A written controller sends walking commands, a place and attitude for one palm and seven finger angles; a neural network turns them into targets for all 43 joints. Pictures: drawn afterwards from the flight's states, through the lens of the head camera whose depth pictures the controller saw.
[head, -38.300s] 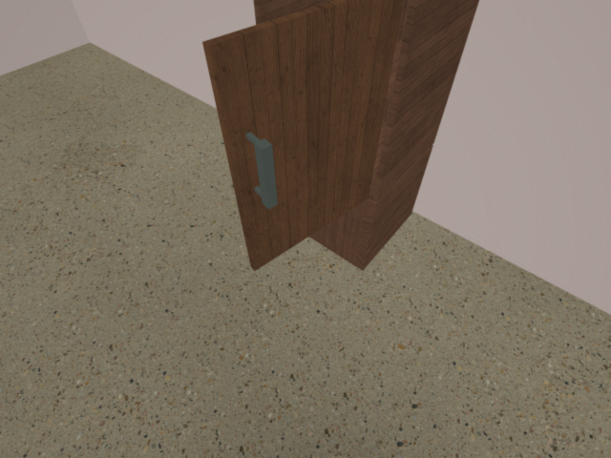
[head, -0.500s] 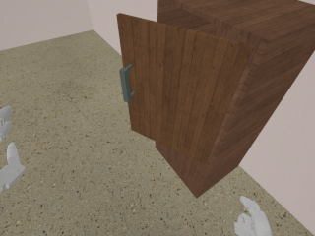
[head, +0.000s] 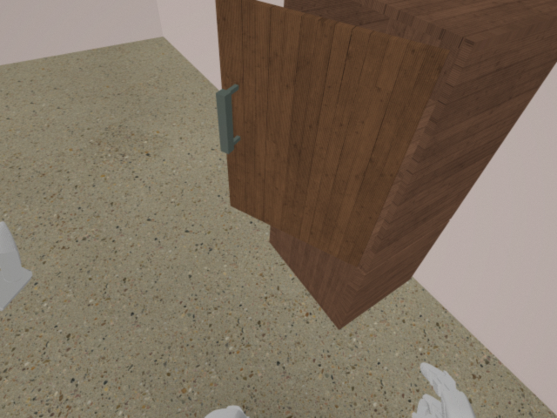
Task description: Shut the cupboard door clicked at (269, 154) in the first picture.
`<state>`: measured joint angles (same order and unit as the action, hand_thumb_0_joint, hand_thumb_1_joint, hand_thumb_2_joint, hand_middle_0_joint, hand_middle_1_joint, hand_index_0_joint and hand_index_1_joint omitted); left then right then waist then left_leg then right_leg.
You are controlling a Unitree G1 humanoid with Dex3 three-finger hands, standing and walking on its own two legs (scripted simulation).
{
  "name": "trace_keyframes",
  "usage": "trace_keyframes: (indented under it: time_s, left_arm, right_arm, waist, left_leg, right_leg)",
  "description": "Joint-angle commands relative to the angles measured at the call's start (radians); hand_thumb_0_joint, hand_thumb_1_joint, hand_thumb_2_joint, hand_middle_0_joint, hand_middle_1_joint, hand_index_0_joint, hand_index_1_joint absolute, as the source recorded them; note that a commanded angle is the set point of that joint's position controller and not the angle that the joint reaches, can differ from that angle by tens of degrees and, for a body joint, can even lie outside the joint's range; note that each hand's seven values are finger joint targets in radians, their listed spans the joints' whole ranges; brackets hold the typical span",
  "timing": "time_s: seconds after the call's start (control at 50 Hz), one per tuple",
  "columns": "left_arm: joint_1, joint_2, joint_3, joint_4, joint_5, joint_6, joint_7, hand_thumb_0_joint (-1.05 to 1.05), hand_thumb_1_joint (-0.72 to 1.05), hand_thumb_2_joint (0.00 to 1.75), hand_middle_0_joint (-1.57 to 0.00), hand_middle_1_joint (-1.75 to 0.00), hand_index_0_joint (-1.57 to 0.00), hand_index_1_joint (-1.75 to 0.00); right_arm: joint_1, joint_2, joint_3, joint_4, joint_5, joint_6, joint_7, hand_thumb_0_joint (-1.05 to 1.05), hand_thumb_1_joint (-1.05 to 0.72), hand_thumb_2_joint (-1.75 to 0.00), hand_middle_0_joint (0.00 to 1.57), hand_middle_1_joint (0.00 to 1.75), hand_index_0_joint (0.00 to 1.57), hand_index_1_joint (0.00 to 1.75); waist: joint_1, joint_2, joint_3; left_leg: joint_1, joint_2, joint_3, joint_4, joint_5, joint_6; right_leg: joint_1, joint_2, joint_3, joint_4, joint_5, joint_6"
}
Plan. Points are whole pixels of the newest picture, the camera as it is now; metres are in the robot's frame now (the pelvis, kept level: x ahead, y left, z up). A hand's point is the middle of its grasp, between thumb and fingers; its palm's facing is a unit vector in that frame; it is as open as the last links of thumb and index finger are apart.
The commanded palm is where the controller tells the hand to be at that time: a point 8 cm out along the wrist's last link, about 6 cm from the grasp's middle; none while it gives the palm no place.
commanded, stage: step back with the hand held close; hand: left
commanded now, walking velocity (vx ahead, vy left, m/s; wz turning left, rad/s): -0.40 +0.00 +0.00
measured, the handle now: (230, 119) +0.73 +0.15 +0.03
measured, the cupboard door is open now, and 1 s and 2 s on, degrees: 26 26 26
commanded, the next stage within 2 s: stop stepping back and stand still in 0.66 s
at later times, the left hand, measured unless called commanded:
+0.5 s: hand out of the picture +0.12 +0.29 +0.19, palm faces +0.54 -0.75 -0.39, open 7.4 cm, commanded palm +0.05 +0.32 +0.20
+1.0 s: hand out of the picture +0.05 +0.28 +0.19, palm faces +0.39 -0.82 -0.43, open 7.4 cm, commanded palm +0.00 +0.33 +0.20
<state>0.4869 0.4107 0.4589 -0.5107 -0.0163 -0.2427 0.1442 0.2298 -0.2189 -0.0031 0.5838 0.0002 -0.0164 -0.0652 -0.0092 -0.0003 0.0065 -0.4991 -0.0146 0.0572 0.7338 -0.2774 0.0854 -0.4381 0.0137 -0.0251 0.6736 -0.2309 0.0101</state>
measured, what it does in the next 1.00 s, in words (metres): walks backwards: left foot, then right foot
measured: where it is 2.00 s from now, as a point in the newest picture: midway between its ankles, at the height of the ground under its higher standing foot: outside the picture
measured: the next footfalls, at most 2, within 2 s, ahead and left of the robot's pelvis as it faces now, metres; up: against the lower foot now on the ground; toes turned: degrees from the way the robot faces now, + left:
left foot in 0.48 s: +0.04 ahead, +0.12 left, +0.00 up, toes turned +8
right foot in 0.72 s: -0.14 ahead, -0.12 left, +0.00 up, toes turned +2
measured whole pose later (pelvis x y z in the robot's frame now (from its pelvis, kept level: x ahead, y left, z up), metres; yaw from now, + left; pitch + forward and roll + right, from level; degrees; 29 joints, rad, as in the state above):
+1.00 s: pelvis -0.15 +0.03 +0.02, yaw -1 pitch -1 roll -3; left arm 0.60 0.47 0.41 -0.53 -0.05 -0.18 0.15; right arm 0.30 -0.23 -0.01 0.63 0.00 -0.03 -0.09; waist -0.05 -0.01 -0.10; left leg -0.47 0.02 0.02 0.61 -0.25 0.01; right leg -0.19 0.03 0.04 0.53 -0.35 0.01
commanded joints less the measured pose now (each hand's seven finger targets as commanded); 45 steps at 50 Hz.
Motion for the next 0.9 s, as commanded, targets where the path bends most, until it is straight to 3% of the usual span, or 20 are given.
trace_keyframes:
  time_s: [0.0,0.1,0.18,0.24,0.28,0.3,0.32,0.36,0.42,0.44,0.46,0.48,0.5,0.54,0.62,0.72,0.76,0.78,0.84,0.88]
  left_arm:
    - [-0.036,0.199,0.136,-0.214,-0.003,-0.073,0.030,0.00,0.90,0.90,-0.20,-0.30,-0.20,-0.30]
    - [-0.027,0.191,0.148,-0.185,-0.005,-0.079,0.028,0.00,0.90,0.90,-0.20,-0.30,-0.20,-0.30]
    - [-0.050,0.212,0.169,-0.181,0.006,-0.073,0.023,0.00,0.90,0.90,-0.20,-0.30,-0.20,-0.30]
    - [-0.017,0.215,0.161,-0.207,0.003,-0.068,0.027,0.00,0.90,0.90,-0.20,-0.30,-0.20,-0.30]
    - [-0.005,0.226,0.154,-0.200,-0.007,-0.052,0.042,0.00,0.90,0.90,-0.20,-0.30,-0.20,-0.30]
    - [-0.022,0.218,0.120,-0.213,-0.009,-0.043,0.050,0.00,0.90,0.90,-0.20,-0.30,-0.20,-0.30]
    - [-0.032,0.224,0.111,-0.221,-0.009,-0.032,0.053,0.00,0.90,0.90,-0.20,-0.30,-0.20,-0.30]
    - [-0.052,0.225,0.114,-0.223,-0.005,-0.025,0.054,0.00,0.90,0.90,-0.20,-0.30,-0.20,-0.30]
    - [-0.093,0.213,0.087,-0.249,-0.007,-0.034,0.049,0.00,0.90,0.90,-0.20,-0.30,-0.20,-0.30]
    - [-0.112,0.212,0.094,-0.278,-0.009,-0.048,0.051,0.00,0.90,0.90,-0.20,-0.30,-0.20,-0.30]
    - [-0.123,0.202,0.119,-0.290,0.001,-0.059,0.055,0.00,0.90,0.90,-0.20,-0.30,-0.20,-0.30]
    - [-0.092,0.238,0.159,-0.255,-0.001,-0.064,0.053,0.00,0.90,0.90,-0.20,-0.30,-0.20,-0.30]
    - [-0.048,0.205,0.149,-0.230,-0.008,-0.057,0.042,0.00,0.90,0.90,-0.20,-0.30,-0.20,-0.30]
    - [-0.027,0.171,0.130,-0.251,-0.026,-0.051,0.028,0.00,0.90,0.90,-0.20,-0.30,-0.20,-0.30]
    - [-0.049,0.132,0.037,-0.242,-0.033,-0.050,0.010,0.00,0.90,0.90,-0.20,-0.30,-0.20,-0.30]
    - [-0.121,0.196,0.071,-0.221,-0.035,-0.047,0.001,0.00,0.90,0.90,-0.20,-0.30,-0.20,-0.30]
    - [-0.032,0.204,0.087,-0.225,-0.054,-0.042,0.005,0.00,0.90,0.90,-0.20,-0.30,-0.20,-0.30]
    - [0.042,0.251,0.130,-0.232,-0.064,-0.028,0.009,0.00,0.90,0.90,-0.20,-0.30,-0.20,-0.30]
    - [0.135,0.272,0.160,-0.245,-0.067,0.010,0.026,0.00,0.90,0.90,-0.20,-0.30,-0.20,-0.30]
    - [0.085,0.274,0.166,-0.228,-0.058,0.030,0.044,0.00,0.90,0.90,-0.20,-0.30,-0.20,-0.30]
  right_arm:
    - [-0.097,-0.139,-0.053,-0.154,-0.003,-0.068,-0.018,0.00,-0.90,-0.90,0.20,0.30,0.20,0.30]
    - [-0.097,-0.146,-0.060,-0.144,0.000,-0.080,-0.024,0.00,-0.90,-0.90,0.20,0.30,0.20,0.30]
    - [-0.108,-0.155,-0.070,-0.145,0.001,-0.081,-0.024,0.00,-0.90,-0.90,0.20,0.30,0.20,0.30]
    - [-0.100,-0.135,-0.069,-0.152,0.003,-0.077,-0.016,0.00,-0.90,-0.90,0.20,0.30,0.20,0.30]
    - [-0.065,-0.108,-0.071,-0.123,-0.008,-0.060,-0.001,0.00,-0.90,-0.90,0.20,0.30,0.20,0.30]
    - [-0.063,-0.081,-0.063,-0.105,-0.008,-0.045,0.013,0.00,-0.90,-0.90,0.20,0.30,0.20,0.30]
    - [-0.075,-0.078,-0.060,-0.107,-0.004,-0.036,0.016,0.00,-0.90,-0.90,0.20,0.30,0.20,0.30]
    - [-0.084,-0.070,-0.051,-0.110,-0.009,-0.031,0.009,0.00,-0.90,-0.90,0.20,0.30,0.20,0.30]
    - [-0.071,-0.096,-0.043,-0.086,-0.009,-0.040,-0.017,0.00,-0.90,-0.90,0.20,0.30,0.20,0.30]
    - [-0.085,-0.135,-0.055,-0.100,-0.014,-0.053,-0.028,0.00,-0.90,-0.90,0.20,0.30,0.20,0.30]
    - [-0.104,-0.148,-0.064,-0.114,-0.015,-0.073,-0.038,0.00,-0.90,-0.90,0.20,0.30,0.20,0.30]
    - [-0.109,-0.116,-0.076,-0.100,-0.009,-0.092,-0.038,0.00,-0.90,-0.90,0.20,0.30,0.20,0.30]
    - [-0.104,-0.118,-0.091,-0.105,-0.008,-0.106,-0.029,0.00,-0.90,-0.90,0.20,0.30,0.20,0.30]
    - [-0.092,-0.119,-0.094,-0.089,-0.015,-0.119,-0.010,0.00,-0.90,-0.90,0.20,0.30,0.20,0.30]
    - [-0.084,-0.114,-0.063,-0.057,-0.015,-0.150,0.005,0.00,-0.90,-0.90,0.20,0.30,0.20,0.30]
    - [-0.126,-0.121,-0.057,-0.057,-0.016,-0.139,-0.006,0.00,-0.90,-0.90,0.20,0.30,0.20,0.30]
    - [-0.104,-0.085,-0.063,-0.084,0.000,-0.114,-0.006,0.00,-0.90,-0.90,0.20,0.30,0.20,0.30]
    - [-0.107,-0.076,-0.061,-0.107,0.008,-0.105,-0.002,0.00,-0.90,-0.90,0.20,0.30,0.20,0.30]
    - [-0.112,-0.072,-0.033,-0.140,0.002,-0.062,-0.010,0.00,-0.90,-0.90,0.20,0.30,0.20,0.30]
    - [-0.096,-0.087,-0.027,-0.122,-0.008,-0.050,-0.018,0.00,-0.90,-0.90,0.20,0.30,0.20,0.30]
  waist:
    - [0.000,0.066,-0.096]
    - [0.004,0.097,-0.116]
    - [0.008,0.137,-0.092]
    - [0.002,0.038,-0.086]
    - [-0.003,-0.135,-0.088]
    - [-0.008,-0.231,-0.119]
    - [-0.007,-0.272,-0.144]
    - [-0.003,-0.210,-0.115]
    - [-0.025,-0.002,-0.066]
    - [-0.018,0.188,-0.054]
    - [-0.012,0.356,-0.078]
    - [-0.012,0.336,-0.138]
    - [-0.006,0.254,-0.155]
    - [0.004,0.184,-0.132]
    - [-0.001,0.201,-0.155]
    - [0.004,0.177,-0.206]
    - [-0.001,0.039,-0.335]
    - [0.005,-0.052,-0.380]
    - [-0.003,-0.068,-0.201]
    - [-0.020,-0.063,-0.144]
  left_leg:
    - [-0.285,0.147,-0.231,-0.320,-0.400,0.005]
    - [-0.378,0.209,-0.268,-0.396,-0.449,0.029]
    - [-0.471,0.237,-0.270,-0.398,-0.549,0.042]
    - [-0.345,0.142,-0.174,-0.196,-0.493,-0.006]
    - [-0.124,0.048,-0.091,0.079,-0.314,-0.076]
    - [-0.009,0.021,-0.064,0.235,-0.233,-0.098]
    - [0.030,0.017,-0.069,0.334,-0.227,-0.098]
    - [0.090,0.033,-0.063,0.253,-0.224,-0.095]
    - [0.209,0.035,-0.042,-0.237,-0.110,-0.073]
    - [0.074,0.180,-0.216,-0.394,-0.178,-0.004]
    - [-0.145,0.354,-0.360,-0.491,-0.221,0.071]
    - [-0.217,0.412,-0.378,-0.552,-0.313,0.089]
    - [-0.206,0.408,-0.358,-0.528,-0.296,0.081]
    - [-0.058,0.361,-0.260,-0.425,-0.069,0.069]
    - [0.205,0.326,-0.217,-0.368,0.248,0.010]
    - [0.213,0.253,-0.124,-0.363,0.196,-0.054]
    - [0.359,0.150,-0.003,-0.237,0.213,-0.098]
    - [0.369,0.109,0.018,-0.193,0.106,-0.111]
    - [0.277,0.053,-0.015,-0.053,-0.041,-0.118]
    - [0.283,0.041,-0.041,-0.047,-0.035,-0.114]
  right_leg:
    - [0.305,-0.068,0.185,-0.040,-0.072,-0.046]
    - [0.415,-0.014,0.122,0.079,-0.008,-0.022]
    - [0.455,0.002,0.142,0.112,-0.081,-0.029]
    - [0.257,-0.102,0.334,-0.072,-0.180,-0.082]
    - [0.001,-0.296,0.560,-0.339,-0.306,-0.172]
    - [-0.053,-0.367,0.552,-0.421,-0.281,-0.202]
    - [-0.056,-0.374,0.517,-0.437,-0.221,-0.205]
    - [-0.069,-0.304,0.370,-0.387,-0.078,-0.170]
    - [-0.085,-0.173,0.215,-0.232,-0.029,-0.067]
    - [-0.016,-0.060,0.145,-0.069,-0.069,-0.011]
    - [0.174,0.048,0.045,0.175,-0.044,0.034]
    - [0.247,0.063,0.070,0.372,-0.143,0.030]
    - [0.236,0.073,0.078,0.449,-0.184,0.021]
    - [0.129,0.053,0.066,0.337,-0.230,0.014]
    - [0.122,0.047,0.012,-0.078,-0.158,0.020]
    - [0.229,0.021,0.047,-0.235,0.129,0.002]
    - [0.177,-0.065,0.116,-0.259,0.263,-0.020]
    - [0.176,-0.115,0.146,-0.270,0.230,-0.028]
    - [-0.016,-0.219,0.286,-0.402,-0.214,-0.137]
    - [-0.071,-0.193,0.237,-0.416,-0.332,-0.139]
